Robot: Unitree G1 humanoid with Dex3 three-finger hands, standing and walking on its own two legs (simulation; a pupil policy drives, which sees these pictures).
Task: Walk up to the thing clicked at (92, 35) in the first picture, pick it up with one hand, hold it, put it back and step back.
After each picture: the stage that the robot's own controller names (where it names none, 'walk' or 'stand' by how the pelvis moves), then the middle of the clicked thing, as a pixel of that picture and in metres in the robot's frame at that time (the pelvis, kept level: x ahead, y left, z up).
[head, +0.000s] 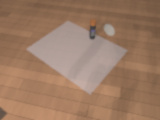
stand; (92, 29) +1.52 -0.13 -0.65
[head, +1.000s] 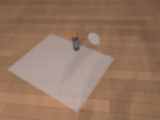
walk; (75, 41) +1.38 +0.19 -0.63
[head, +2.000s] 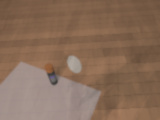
walk; (51, 74) +0.84 +0.36 -0.65
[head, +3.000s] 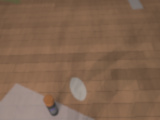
walk; (51, 106) +0.52 +0.29 -0.64
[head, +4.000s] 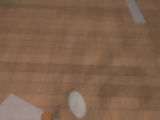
stand; out of the picture +0.42 +0.24 -0.64
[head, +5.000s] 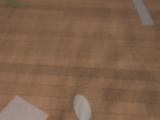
stand; out of the picture +0.39 +0.22 -0.65
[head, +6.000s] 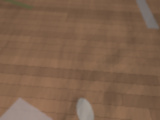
stand; out of the picture +0.37 +0.19 -0.65
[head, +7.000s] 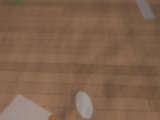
stand; out of the picture +0.39 +0.21 -0.65
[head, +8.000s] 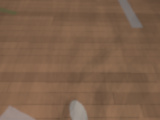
stand; out of the picture +0.35 +0.21 -0.65
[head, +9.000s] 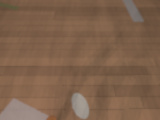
stand; out of the picture +0.40 +0.21 -0.66
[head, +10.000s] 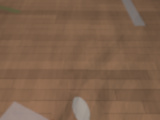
stand; out of the picture +0.39 +0.20 -0.66
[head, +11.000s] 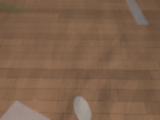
stand; out of the picture +0.38 +0.20 -0.66
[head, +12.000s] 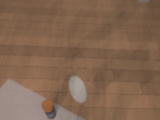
go down; (49, 109) +0.41 +0.20 -0.62
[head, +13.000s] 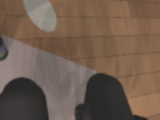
go down; out of the picture +0.45 +0.28 -0.22
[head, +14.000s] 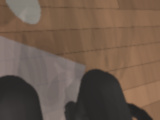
close in; out of the picture +0.43 +0.30 -0.19
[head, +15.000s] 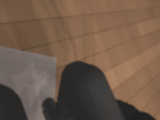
close; out of the picture +0.42 +0.33 -0.15
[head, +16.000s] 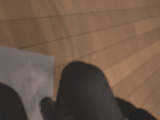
lift; out of the picture +0.41 +0.33 -0.16
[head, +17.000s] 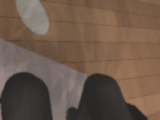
lift; out of the picture +0.34 +0.30 -0.07
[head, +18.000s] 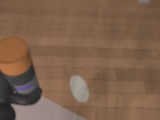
lift; (23, 78) +0.32 +0.18 +0.09
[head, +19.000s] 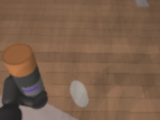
hold; (30, 81) +0.32 +0.17 +0.06
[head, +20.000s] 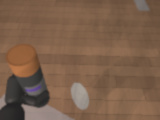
hold; (32, 81) +0.33 +0.17 +0.06
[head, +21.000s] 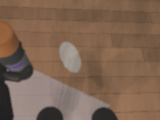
crouch; (13, 57) +0.40 +0.21 +0.01
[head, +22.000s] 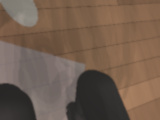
lower; out of the picture +0.46 +0.32 -0.08
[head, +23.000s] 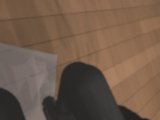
lower; out of the picture +0.44 +0.34 -0.15
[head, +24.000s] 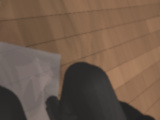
lower; out of the picture +0.43 +0.35 -0.14
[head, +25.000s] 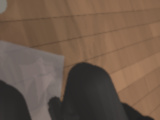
lower; out of the picture +0.43 +0.34 -0.14
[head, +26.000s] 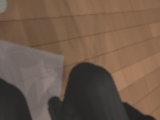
rest; out of the picture +0.41 +0.34 -0.15
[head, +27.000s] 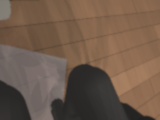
open; out of the picture +0.43 +0.31 -0.17
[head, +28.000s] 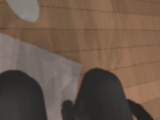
stand; out of the picture +0.44 +0.30 -0.19
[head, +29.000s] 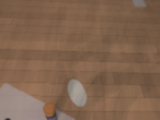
stand; (50, 114) +0.42 +0.17 -0.56
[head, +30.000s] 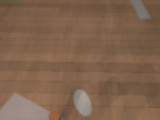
stand; out of the picture +0.42 +0.18 -0.60
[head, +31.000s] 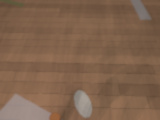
stand; out of the picture +0.42 +0.18 -0.60
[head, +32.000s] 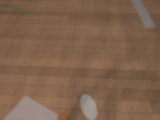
stand; out of the picture +0.45 +0.16 -0.65
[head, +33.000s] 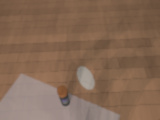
walk; (64, 96) +0.52 +0.16 -0.63
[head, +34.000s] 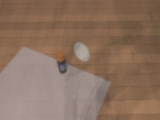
walk; (61, 63) +0.81 +0.18 -0.63
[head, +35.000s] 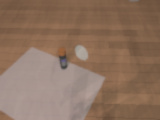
stand; (63, 58) +1.06 +0.21 -0.64
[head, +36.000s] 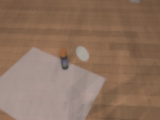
stand; (64, 59) +1.06 +0.19 -0.66
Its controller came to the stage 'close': yes
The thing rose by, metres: 0.71
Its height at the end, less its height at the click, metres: +0.00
